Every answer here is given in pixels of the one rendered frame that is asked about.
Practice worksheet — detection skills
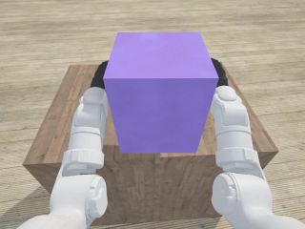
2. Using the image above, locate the pedestal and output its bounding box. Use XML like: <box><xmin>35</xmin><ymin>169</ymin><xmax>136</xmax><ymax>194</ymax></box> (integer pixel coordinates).
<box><xmin>22</xmin><ymin>61</ymin><xmax>279</xmax><ymax>227</ymax></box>

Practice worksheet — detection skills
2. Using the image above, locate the left robot forearm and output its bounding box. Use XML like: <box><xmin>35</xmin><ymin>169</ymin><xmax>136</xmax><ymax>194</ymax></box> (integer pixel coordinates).
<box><xmin>50</xmin><ymin>87</ymin><xmax>109</xmax><ymax>210</ymax></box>

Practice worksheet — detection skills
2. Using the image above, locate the robot right upper arm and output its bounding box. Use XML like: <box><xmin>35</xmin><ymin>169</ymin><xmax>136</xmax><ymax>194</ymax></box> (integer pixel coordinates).
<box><xmin>211</xmin><ymin>172</ymin><xmax>305</xmax><ymax>229</ymax></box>

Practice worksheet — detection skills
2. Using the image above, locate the right robot hand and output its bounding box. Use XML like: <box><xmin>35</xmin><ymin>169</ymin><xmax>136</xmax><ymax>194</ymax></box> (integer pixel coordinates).
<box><xmin>211</xmin><ymin>58</ymin><xmax>229</xmax><ymax>88</ymax></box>

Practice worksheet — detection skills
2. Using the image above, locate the carton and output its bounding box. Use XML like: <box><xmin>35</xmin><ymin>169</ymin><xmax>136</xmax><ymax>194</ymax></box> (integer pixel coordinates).
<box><xmin>103</xmin><ymin>31</ymin><xmax>219</xmax><ymax>154</ymax></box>

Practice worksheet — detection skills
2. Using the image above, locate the robot left upper arm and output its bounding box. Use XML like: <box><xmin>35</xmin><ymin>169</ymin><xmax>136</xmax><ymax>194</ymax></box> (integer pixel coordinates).
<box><xmin>16</xmin><ymin>174</ymin><xmax>108</xmax><ymax>229</ymax></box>

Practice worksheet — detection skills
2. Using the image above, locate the right robot forearm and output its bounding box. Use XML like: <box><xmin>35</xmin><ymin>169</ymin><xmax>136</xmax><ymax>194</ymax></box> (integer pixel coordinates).
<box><xmin>211</xmin><ymin>86</ymin><xmax>273</xmax><ymax>207</ymax></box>

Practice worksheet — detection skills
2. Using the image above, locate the left robot hand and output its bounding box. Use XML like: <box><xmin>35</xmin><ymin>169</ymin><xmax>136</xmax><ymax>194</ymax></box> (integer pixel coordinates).
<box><xmin>90</xmin><ymin>60</ymin><xmax>109</xmax><ymax>91</ymax></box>

